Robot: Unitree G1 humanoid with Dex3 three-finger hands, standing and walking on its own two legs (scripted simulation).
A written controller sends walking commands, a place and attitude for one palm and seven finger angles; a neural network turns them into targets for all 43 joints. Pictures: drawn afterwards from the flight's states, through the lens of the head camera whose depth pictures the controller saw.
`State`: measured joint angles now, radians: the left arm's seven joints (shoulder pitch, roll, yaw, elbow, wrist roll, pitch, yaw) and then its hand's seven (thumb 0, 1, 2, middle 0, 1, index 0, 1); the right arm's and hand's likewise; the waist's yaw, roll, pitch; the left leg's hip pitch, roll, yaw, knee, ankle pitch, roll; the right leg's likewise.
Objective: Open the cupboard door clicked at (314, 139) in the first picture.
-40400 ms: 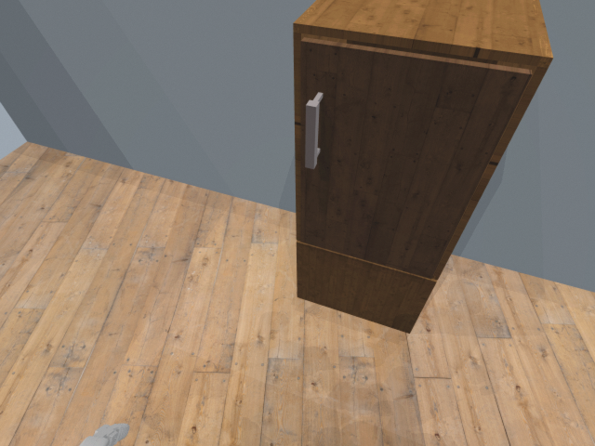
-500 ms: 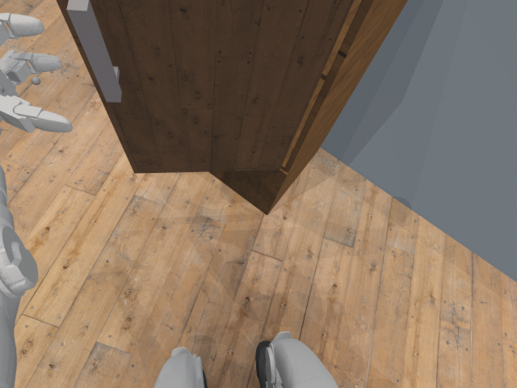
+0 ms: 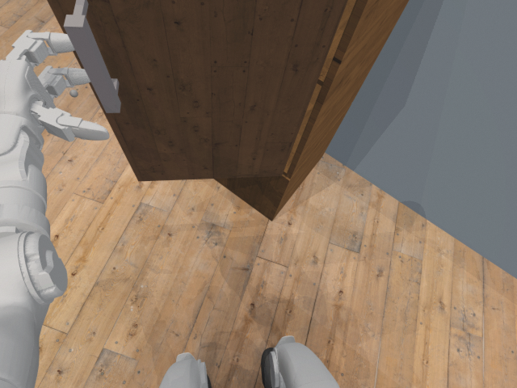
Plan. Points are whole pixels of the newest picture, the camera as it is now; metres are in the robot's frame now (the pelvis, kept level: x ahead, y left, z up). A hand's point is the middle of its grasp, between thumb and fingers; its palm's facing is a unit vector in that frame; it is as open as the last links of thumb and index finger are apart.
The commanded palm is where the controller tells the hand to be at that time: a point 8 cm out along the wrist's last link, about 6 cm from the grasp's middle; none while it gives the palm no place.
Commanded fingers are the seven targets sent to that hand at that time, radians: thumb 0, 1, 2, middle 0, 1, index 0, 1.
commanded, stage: slide the fingers in behind the handle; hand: left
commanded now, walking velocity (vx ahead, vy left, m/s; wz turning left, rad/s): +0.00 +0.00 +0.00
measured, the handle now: (98, 60) +0.58 +0.18 +0.09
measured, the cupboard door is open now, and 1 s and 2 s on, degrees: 42 42 42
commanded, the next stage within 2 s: close the thumb around the handle in 0.98 s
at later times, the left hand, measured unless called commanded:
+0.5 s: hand (103, 93) +0.53 +0.17 +0.08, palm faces -0.03 -1.00 -0.01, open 14.0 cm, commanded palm +0.51 +0.22 +0.09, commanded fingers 0.00 -0.50 0.30 -0.30 -1.20 -0.30 -1.20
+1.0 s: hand (113, 93) +0.52 +0.16 +0.09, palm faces -0.02 -1.00 -0.01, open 14.0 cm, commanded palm +0.50 +0.21 +0.09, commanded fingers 0.00 -0.50 0.30 -0.30 -1.20 -0.30 -1.20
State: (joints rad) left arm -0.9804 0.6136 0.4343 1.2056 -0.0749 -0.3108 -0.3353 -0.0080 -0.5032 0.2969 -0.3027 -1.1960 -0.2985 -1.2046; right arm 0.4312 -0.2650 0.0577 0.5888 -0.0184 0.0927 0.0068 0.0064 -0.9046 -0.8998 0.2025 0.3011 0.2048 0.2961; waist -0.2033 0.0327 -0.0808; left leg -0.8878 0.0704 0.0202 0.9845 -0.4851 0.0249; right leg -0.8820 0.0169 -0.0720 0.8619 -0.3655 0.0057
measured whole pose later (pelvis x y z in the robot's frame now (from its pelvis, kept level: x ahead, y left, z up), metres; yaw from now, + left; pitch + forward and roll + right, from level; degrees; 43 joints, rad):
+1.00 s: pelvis +0.00 -0.01 +0.00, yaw +0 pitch +22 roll -3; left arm -1.00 0.49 0.38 1.21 -0.06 -0.35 -0.22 -0.01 -0.50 0.30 -0.30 -1.20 -0.30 -1.21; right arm 0.44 -0.27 0.04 0.61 -0.03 0.06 0.02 0.01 -0.91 -0.90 0.20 0.30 0.20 0.30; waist -0.20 0.04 -0.09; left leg -0.88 0.06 0.02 0.97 -0.47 0.02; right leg -0.89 0.01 -0.06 0.88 -0.37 0.00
